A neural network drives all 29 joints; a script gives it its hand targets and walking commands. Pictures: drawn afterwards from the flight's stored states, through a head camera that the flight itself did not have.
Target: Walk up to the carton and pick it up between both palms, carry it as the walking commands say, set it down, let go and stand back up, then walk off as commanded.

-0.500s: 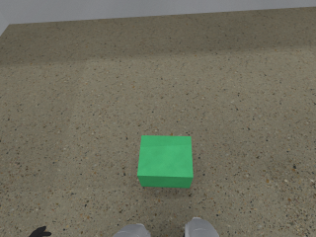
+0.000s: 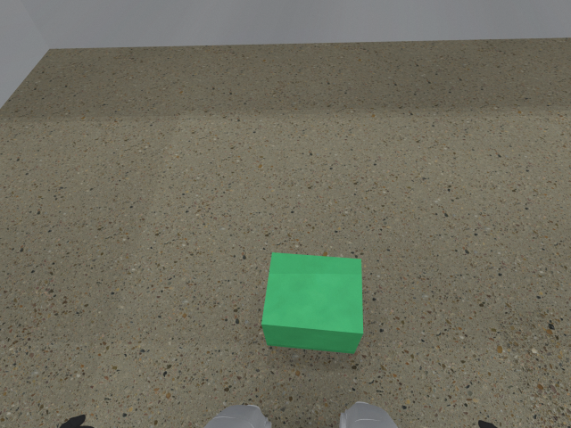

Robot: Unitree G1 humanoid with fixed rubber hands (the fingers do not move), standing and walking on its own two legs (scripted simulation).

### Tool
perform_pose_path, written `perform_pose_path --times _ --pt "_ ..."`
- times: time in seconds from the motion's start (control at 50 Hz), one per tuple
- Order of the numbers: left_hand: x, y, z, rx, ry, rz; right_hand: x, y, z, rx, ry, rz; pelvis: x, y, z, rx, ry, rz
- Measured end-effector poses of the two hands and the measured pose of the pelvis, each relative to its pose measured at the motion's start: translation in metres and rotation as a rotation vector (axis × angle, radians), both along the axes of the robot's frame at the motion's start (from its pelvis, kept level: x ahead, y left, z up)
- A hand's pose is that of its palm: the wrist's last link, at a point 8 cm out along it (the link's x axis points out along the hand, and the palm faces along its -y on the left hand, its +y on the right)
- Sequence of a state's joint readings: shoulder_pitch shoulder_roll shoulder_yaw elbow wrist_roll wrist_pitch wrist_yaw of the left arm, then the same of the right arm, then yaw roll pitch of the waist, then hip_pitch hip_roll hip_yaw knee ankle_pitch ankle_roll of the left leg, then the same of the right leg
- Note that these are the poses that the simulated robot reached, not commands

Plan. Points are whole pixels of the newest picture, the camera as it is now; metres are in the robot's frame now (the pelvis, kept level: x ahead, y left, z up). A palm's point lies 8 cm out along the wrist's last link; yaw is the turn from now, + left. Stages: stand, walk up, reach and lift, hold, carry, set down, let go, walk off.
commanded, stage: walk up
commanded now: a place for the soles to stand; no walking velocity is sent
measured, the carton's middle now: (313, 303) +0.53 -0.04 -0.64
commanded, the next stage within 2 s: none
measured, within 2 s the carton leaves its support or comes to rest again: neither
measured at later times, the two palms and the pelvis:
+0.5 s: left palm out of the picture +0.06 +0.34 -0.09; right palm out of the picture +0.08 -0.29 -0.12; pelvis +0.00 +0.01 +0.00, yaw +1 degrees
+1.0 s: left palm out of the picture +0.11 +0.21 -0.08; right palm out of the picture +0.09 -0.42 -0.12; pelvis +0.04 -0.11 +0.00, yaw -2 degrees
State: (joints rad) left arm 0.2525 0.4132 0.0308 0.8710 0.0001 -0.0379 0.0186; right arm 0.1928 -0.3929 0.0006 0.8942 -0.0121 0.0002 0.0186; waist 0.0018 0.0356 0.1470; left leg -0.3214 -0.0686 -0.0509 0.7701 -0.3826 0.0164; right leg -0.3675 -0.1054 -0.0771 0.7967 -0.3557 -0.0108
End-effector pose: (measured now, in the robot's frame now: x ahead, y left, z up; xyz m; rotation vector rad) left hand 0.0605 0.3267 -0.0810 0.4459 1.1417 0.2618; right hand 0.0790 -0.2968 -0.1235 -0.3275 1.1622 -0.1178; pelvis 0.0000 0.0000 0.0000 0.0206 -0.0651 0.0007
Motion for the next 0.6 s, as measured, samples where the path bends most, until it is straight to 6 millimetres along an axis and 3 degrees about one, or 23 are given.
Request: perform_pose_path --times 0.1,0.28,0.44,0.5,0.6 --pt "-0.002 0.002 -0.002 -0.002 0.001 0.002 0.01 0.002 0.002 -0.003 -0.027 0.005 -0.001 0.002 0.0 -0.003 -0.003 0.0" --pt "-0.004 0.003 -0.002 -0.003 0.005 0.008 0.003 0.002 0.001 -0.005 -0.008 0.004 -0.001 0.002 -0.001 -0.003 -0.004 0.004" --pt "-0.005 0.006 -0.003 -0.004 -0.001 0.012 0.016 0.006 0.002 -0.006 -0.04 0.017 0.0 0.005 -0.002 -0.002 -0.006 0.009" --pt "-0.003 0.01 -0.009 -0.017 0.008 0.02 0.005 0.007 0.003 -0.024 -0.055 0.023 0.003 0.008 -0.005 -0.004 -0.02 0.014" --pt "0.01 -0.001 -0.016 -0.048 0.029 0.005 -0.032 -0.017 0.015 -0.096 0.031 -0.016 0.013 -0.004 -0.003 0.013 -0.017 0.01"
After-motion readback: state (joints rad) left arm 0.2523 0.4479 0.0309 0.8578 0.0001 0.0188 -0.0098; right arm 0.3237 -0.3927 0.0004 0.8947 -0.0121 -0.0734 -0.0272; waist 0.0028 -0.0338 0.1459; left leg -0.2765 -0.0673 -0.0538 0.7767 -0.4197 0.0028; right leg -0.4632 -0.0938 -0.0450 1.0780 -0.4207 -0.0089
